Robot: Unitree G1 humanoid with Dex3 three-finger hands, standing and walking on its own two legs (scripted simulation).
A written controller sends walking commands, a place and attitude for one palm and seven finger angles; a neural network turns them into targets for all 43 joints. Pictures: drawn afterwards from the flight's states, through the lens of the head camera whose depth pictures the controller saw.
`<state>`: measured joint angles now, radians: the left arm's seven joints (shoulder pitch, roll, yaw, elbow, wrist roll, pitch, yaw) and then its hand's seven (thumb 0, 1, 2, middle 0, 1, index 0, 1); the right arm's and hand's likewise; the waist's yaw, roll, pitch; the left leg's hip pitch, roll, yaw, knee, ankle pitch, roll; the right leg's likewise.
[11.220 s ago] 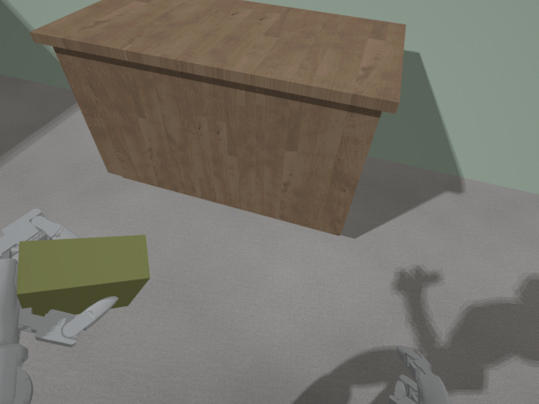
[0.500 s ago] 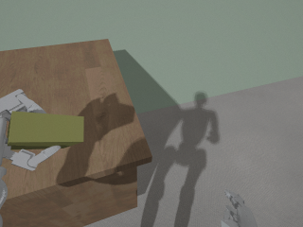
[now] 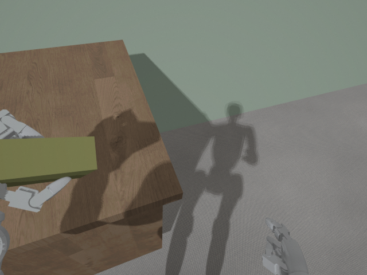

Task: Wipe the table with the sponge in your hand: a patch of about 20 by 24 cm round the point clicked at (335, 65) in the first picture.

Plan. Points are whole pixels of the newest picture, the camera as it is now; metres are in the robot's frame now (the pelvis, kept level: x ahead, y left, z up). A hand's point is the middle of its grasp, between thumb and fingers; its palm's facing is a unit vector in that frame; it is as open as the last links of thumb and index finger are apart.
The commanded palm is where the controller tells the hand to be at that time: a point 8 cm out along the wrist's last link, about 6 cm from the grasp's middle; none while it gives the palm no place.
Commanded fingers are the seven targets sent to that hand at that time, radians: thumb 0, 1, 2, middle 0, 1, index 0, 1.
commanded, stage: come to a stop and stand still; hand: left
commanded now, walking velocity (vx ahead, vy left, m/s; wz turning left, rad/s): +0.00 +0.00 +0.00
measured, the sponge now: (61, 162) +0.24 +0.23 +0.16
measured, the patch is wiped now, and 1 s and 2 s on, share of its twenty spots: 0.00 0.00 0.00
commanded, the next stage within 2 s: look again from close up in 0.28 s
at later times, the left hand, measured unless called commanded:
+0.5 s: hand (24, 179) +0.20 +0.26 +0.17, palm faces +0.40 -0.84 -0.36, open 9.3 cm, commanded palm +0.15 +0.29 +0.18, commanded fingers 0.00 0.10 1.30 -1.20 -1.60 -1.20 -1.60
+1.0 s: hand (19, 176) +0.21 +0.27 +0.17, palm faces +0.41 -0.82 -0.40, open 9.3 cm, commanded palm +0.14 +0.29 +0.18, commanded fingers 0.00 0.10 1.30 -1.20 -1.60 -1.20 -1.60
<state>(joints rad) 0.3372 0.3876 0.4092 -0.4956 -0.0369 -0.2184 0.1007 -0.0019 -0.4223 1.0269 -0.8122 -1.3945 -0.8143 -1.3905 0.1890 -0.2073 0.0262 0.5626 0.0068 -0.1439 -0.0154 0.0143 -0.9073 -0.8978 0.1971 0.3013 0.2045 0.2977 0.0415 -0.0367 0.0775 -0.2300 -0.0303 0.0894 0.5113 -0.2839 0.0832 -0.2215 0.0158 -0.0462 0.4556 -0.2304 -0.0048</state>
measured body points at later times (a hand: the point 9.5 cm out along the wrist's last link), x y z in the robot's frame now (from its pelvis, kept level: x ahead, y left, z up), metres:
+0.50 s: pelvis -0.01 +0.01 +0.00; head +0.00 +0.03 +0.45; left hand +0.18 +0.31 +0.19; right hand +0.18 -0.20 -0.06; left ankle +0.00 +0.06 -0.74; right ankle +0.01 -0.12 -0.74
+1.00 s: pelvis -0.02 +0.01 +0.00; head +0.00 +0.02 +0.45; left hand +0.18 +0.31 +0.19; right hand +0.15 -0.21 -0.07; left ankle +0.00 +0.06 -0.74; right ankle +0.01 -0.12 -0.74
